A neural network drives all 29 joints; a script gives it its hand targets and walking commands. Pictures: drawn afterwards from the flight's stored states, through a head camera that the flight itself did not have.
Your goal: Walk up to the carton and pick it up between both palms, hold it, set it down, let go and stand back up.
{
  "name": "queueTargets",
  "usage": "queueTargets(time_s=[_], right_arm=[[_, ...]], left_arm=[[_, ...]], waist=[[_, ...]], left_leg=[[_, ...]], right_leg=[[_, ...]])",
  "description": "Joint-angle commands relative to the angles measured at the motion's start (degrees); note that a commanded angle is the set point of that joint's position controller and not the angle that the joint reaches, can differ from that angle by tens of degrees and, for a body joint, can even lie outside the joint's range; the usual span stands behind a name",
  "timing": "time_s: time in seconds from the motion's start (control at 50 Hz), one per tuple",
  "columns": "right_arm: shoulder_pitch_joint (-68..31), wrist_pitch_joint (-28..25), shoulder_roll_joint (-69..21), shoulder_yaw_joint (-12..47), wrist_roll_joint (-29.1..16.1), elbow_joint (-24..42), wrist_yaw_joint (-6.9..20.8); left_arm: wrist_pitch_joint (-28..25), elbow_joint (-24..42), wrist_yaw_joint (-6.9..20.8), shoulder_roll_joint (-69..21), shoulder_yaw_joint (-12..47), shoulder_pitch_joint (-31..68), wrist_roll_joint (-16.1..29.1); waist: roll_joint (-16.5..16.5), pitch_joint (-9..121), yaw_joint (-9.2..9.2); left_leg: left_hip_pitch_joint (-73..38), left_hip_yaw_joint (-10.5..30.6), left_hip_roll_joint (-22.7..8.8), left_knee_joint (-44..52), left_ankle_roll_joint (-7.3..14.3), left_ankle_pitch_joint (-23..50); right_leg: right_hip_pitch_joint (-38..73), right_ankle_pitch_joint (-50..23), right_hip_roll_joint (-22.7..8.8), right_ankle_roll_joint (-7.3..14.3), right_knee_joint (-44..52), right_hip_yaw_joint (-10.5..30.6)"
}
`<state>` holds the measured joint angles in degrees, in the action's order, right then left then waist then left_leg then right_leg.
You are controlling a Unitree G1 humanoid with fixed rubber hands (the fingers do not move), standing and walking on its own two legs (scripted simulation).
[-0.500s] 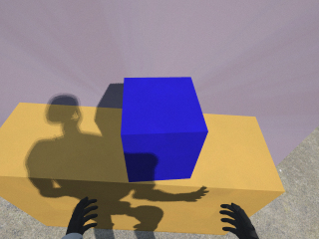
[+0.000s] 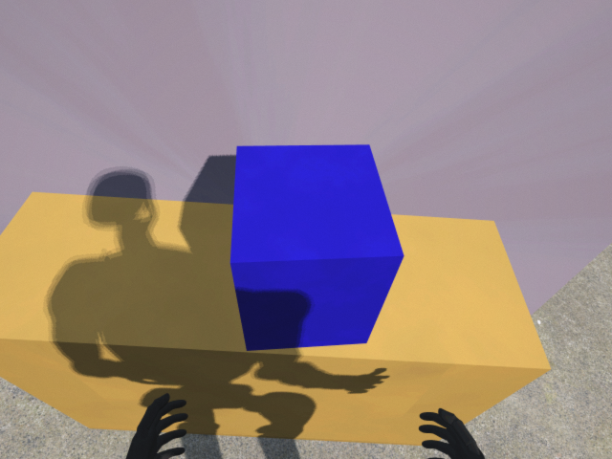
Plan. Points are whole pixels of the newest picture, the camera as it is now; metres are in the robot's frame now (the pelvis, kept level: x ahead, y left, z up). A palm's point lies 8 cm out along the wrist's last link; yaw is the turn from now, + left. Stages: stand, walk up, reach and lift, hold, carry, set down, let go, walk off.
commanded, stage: let go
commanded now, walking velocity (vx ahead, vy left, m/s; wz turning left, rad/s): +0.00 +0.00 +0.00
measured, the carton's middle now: (306, 251) +0.43 +0.01 +0.00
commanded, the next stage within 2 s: stand in 0.18 s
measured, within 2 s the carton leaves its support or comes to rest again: neither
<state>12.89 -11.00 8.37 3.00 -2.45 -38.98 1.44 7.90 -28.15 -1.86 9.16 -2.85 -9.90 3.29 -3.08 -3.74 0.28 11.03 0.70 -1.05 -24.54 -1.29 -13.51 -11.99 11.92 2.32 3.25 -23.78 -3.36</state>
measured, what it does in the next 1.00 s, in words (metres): stands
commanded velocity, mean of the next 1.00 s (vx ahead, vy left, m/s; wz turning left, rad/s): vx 0.00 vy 0.00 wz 0.00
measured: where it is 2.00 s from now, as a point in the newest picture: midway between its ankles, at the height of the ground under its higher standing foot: outside the picture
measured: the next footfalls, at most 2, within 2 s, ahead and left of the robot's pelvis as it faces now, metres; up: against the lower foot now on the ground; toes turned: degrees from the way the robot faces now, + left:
none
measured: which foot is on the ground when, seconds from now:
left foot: down 0.00-1.00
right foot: down 0.00-1.00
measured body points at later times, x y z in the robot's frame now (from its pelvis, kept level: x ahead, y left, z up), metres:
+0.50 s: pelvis +0.01 +0.00 +0.00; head +0.00 +0.02 +0.45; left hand +0.14 +0.26 -0.12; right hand +0.15 -0.27 -0.09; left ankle +0.00 +0.13 -0.74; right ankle +0.01 -0.08 -0.74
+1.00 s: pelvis +0.01 +0.00 +0.00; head -0.01 +0.01 +0.45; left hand +0.09 +0.28 -0.14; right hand +0.12 -0.27 -0.11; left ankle +0.00 +0.13 -0.74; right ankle +0.01 -0.08 -0.74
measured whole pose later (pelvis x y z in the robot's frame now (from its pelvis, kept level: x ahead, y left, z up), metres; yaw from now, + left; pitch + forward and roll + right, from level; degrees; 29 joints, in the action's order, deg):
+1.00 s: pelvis +0.01 +0.00 +0.00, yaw +0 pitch +0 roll +0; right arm 12.7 -1.5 18.2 3.0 0.4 -50.1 0.5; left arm -2.2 -60.4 0.4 16.2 -2.9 -9.9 0.7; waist -1.1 4.2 0.3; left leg 10.7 0.7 -1.1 -25.3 -1.1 -14.7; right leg -11.7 13.2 2.4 3.2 -24.6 -3.4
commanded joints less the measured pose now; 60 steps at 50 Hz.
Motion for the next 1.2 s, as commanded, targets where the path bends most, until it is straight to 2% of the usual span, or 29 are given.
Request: queueTargets(time_s=[0.0, 0.06, 0.14, 0.16, 0.18, 0.2, 0.26, 0.3, 0.32, 0.36, 0.42, 0.46, 0.5, 0.54, 0.56, 0.62, 0.72, 0.8, 0.82, 0.86, 0.88, 0.9, 0.92, 0.96, 1.02, 1.06, 1.08, 1.1, 1.18], right_arm=[[-4.0, -4.6, 5.6, -7.7, 2.8, 4.2, -1.9], [-5.4, -4.6, 6.5, -8.0, 3.2, -0.4, -1.5], [-4.4, -5.0, 6.3, -8.2, 3.4, 2.0, -2.1], [0.3, 0.4, 20.1, -8.7, 6.5, 0.2, -2.6], [-1.6, 2.6, 18.5, -8.3, 5.8, 1.3, -3.0], [-0.1, 3.7, 19.5, -8.3, 5.1, 0.8, -3.0], [-1.1, 6.0, 16.3, -6.4, 4.9, 1.5, -2.8], [-1.8, 6.4, 17.6, -6.1, 5.0, 1.1, -2.8], [-1.2, 7.1, 18.4, -6.2, 5.1, -0.5, -2.6], [0.6, 7.3, 17.4, -5.1, 5.2, -0.4, -2.8], [-1.5, 7.2, 21.6, -5.7, 5.2, -1.1, -2.8], [-2.2, 7.5, 20.3, -5.2, 4.8, -1.2, -2.4], [-1.8, 7.9, 21.2, -5.1, 4.8, -1.9, -2.2], [-2.8, 7.8, 21.2, -4.8, 4.0, -2.7, -2.2], [-1.9, 7.4, 21.6, -4.9, 4.7, -2.3, -2.1], [-1.1, 8.3, 22.1, -4.5, 4.9, -3.8, -2.4], [0.3, 7.9, 22.0, -4.5, 4.0, -5.3, -2.0], [0.0, 8.0, 21.4, -3.7, 4.3, -7.0, -2.5], [-0.9, 8.2, 21.8, -4.2, 4.1, -7.1, -2.6], [-2.3, 7.9, 21.8, -4.1, 4.4, -6.6, -2.7], [-0.5, 8.0, 22.6, -4.7, 4.3, -7.9, -2.7], [-2.2, 8.0, 22.3, -3.8, 4.5, -7.8, -2.6], [-1.8, 8.0, 21.6, -4.2, 4.1, -8.2, -2.6], [-1.8, 7.9, 23.6, -4.9, 3.9, -9.0, -2.4], [-2.5, 8.1, 23.3, -4.7, 3.7, -9.2, -2.8], [-1.5, 7.8, 24.0, -5.0, 4.1, -9.9, -2.7], [-2.2, 8.3, 24.1, -4.8, 4.3, -10.5, -2.8], [-0.8, 8.1, 22.6, -4.5, 3.9, -10.3, -2.9], [-1.4, 8.0, 22.2, -4.6, 3.8, -10.8, -2.8]], left_arm=[[-3.3, 9.0, 0.2, 12.4, -0.4, 4.5, -2.7], [-2.6, 8.2, 0.1, 9.9, -0.3, 5.1, -4.2], [-2.4, 8.4, 0.6, 11.0, 0.4, 4.6, -3.0], [-6.5, 1.0, 0.3, 16.4, -3.9, 0.2, -5.4], [-7.8, -1.0, 0.7, 16.5, -3.6, -0.9, -5.3], [-9.1, -1.2, 1.3, 16.2, -3.5, 0.1, -5.2], [-10.3, -5.2, 1.8, 15.7, -3.0, 2.5, -6.4], [-10.8, -7.6, 2.3, 15.9, -2.2, 2.3, -6.2], [-11.1, -8.7, 2.2, 17.2, -2.9, 1.4, -5.8], [-10.9, -11.6, 2.0, 17.7, -2.5, 1.8, -5.9], [-11.4, -13.6, 2.2, 17.5, -1.9, 2.7, -5.8], [-12.1, -16.1, 2.2, 19.9, -2.3, 1.8, -5.5], [-12.6, -18.4, 2.7, 19.9, -1.5, 1.6, -5.2], [-12.4, -19.3, 2.4, 20.6, -2.1, 2.7, -5.5], [-12.1, -19.9, 2.2, 21.3, -2.6, 3.9, -6.1], [-12.0, -22.4, 2.2, 21.6, -2.1, 3.5, -5.6], [-12.2, -24.9, 2.4, 22.1, -2.3, 2.8, -5.6], [-12.4, -27.1, 2.2, 22.0, -1.6, 0.9, -5.1], [-12.3, -26.8, 2.0, 22.0, -1.7, 2.1, -5.5], [-11.9, -27.8, 2.0, 21.6, -1.7, 2.5, -5.5], [-12.2, -28.4, 2.0, 22.3, -2.0, 1.3, -5.1], [-12.2, -28.3, 2.1, 21.1, -1.3, 2.7, -5.0], [-12.2, -28.4, 2.3, 21.5, -1.7, 1.6, -5.0], [-12.6, -28.6, 2.0, 21.9, -1.6, 1.3, -5.0], [-11.8, -29.6, 1.9, 20.5, -1.3, 1.8, -4.7], [-11.8, -29.7, 1.8, 21.7, -1.6, 1.2, -4.5], [-11.9, -29.9, 2.0, 22.8, -1.9, 1.9, -4.6], [-11.8, -30.0, 2.0, 22.8, -1.8, 1.8, -4.7], [-11.7, -30.2, 1.7, 21.8, -1.4, 1.7, -4.6]], waist=[[4.2, 9.8, -0.05], [6.1, 7.3, -0.10], [4.8, 8.0, -0.52], [3.4, 18.6, 3.23], [0.1, 19.9, 2.86], [5.5, 21.0, 1.43], [2.7, 13.6, 1.02], [5.4, 12.0, 0.95], [4.6, 11.4, 1.93], [4.1, 10.1, -0.47], [8.4, 8.1, 0.67], [4.2, 9.8, 1.29], [8.1, 11.8, 0.76], [5.4, 10.9, 1.19], [6.5, 13.0, -0.68], [9.8, 10.1, 0.11], [4.1, 9.7, -0.13], [7.9, 8.5, 0.08], [4.8, 7.2, -0.12], [7.7, 9.2, -0.25], [6.2, 7.9, 0.05], [9.3, 6.6, 0.37], [4.8, 9.6, 0.40], [7.6, 10.8, 0.32], [4.8, 8.3, 0.28], [9.2, 6.6, 0.70], [8.9, 8.9, 0.33], [4.2, 7.4, -0.31], [6.4, 5.2, -0.43]], left_leg=[[-4.0, -5.9, 2.4, 3.0, 0.8, 8.0], [-4.5, -4.5, 1.6, 3.9, 0.2, 7.3], [-4.9, -5.3, 2.1, 3.4, 0.7, 6.3], [-2.7, 2.9, -5.0, -2.2, 2.3, 22.8], [-3.9, 2.8, -5.2, -3.5, 3.0, 24.3], [-3.7, 2.9, -5.3, -3.6, 2.5, 20.3], [2.1, 4.2, -4.6, -1.6, 3.2, 10.3], [3.3, 3.5, -4.2, -1.1, 3.0, 5.2], [3.0, 3.3, -4.0, -1.2, 3.0, 5.1], [2.1, 4.8, -4.6, 0.5, 3.4, 5.3], [2.3, 5.1, -5.4, 0.6, 3.6, 7.0], [1.9, 4.8, -5.2, 1.2, 3.5, 6.5], [-0.4, 4.0, -4.8, 1.1, 3.3, 7.7], [0.5, 5.0, -5.5, 0.7, 3.8, 9.6], [-1.5, 4.2, -5.3, 0.8, 3.0, 7.7], [0.8, 4.4, -6.0, 1.4, 3.8, 8.2], [0.6, 4.0, -5.0, 1.9, 3.0, 9.0], [-0.4, 4.8, -5.8, 2.1, 3.5, 10.9], [-0.6, 4.9, -6.2, 2.5, 3.4, 10.6], [-0.4, 4.7, -5.6, 2.4, 3.6, 9.4], [0.1, 5.2, -5.2, 2.5, 3.6, 9.9], [0.0, 4.5, -5.4, 2.4, 3.7, 8.7], [-0.7, 4.4, -5.5, 2.4, 3.7, 10.6], [-2.1, 4.4, -4.9, 3.0, 2.9, 10.7], [-1.9, 4.9, -6.0, 1.8, 3.7, 12.4], [-1.5, 4.5, -5.0, 2.4, 3.3, 12.9], [-1.8, 3.9, -5.6, 2.8, 3.2, 11.0], [-1.5, 4.8, -5.6, 3.5, 3.5, 11.3], [-1.5, 4.7, -5.4, 4.3, 3.3, 9.0]], right_leg=[[6.8, -9.2, -3.0, -3.5, 3.4, 4.3], [7.0, -8.9, -2.6, -2.8, 3.4, 3.2], [6.2, -8.3, -2.6, -3.2, 3.9, 4.0], [10.3, -16.0, -7.6, -1.9, -1.9, 6.4], [9.4, -18.1, -7.6, -1.5, -2.5, 6.0], [9.6, -16.4, -8.4, -1.3, -1.3, 7.6], [8.5, -9.0, -7.8, -1.4, 0.4, 7.6], [6.9, -9.5, -8.7, -1.4, 2.5, 9.2], [6.4, -10.5, -9.2, -2.4, 3.0, 9.5], [5.3, -8.2, -8.6, -1.3, 3.0, 9.4], [4.1, -9.5, -9.0, -0.8, 4.0, 9.7], [5.0, -7.1, -8.6, -1.4, 4.0, 9.7], [6.7, -11.5, -9.2, -1.5, 4.0, 9.6], [6.8, -15.2, -9.3, -1.9, 4.2, 10.0], [6.7, -15.2, -8.9, -1.5, 3.6, 9.6], [6.8, -12.7, -9.2, -1.0, 4.3, 10.5], [7.6, -12.8, -9.6, -1.9, 4.3, 10.5], [5.8, -13.4, -9.4, -0.9, 5.1, 10.3], [4.9, -14.9, -8.9, -1.1, 5.3, 9.4], [6.5, -13.7, -9.2, -1.1, 5.2, 10.0], [6.6, -12.9, -9.0, -0.9, 4.9, 10.1], [4.9, -15.0, -9.7, -0.3, 4.9, 11.8], [7.7, -16.4, -9.0, -1.2, 4.6, 9.3], [8.0, -16.4, -9.1, -1.1, 4.4, 9.7], [6.1, -18.3, -8.9, -0.7, 4.9, 9.9], [6.1, -18.4, -9.4, -1.1, 5.3, 10.3], [7.1, -16.3, -10.5, -1.1, 5.0, 10.9], [7.1, -15.0, -8.8, -0.9, 4.8, 9.3], [4.8, -13.9, -9.2, -0.9, 5.8, 9.8]])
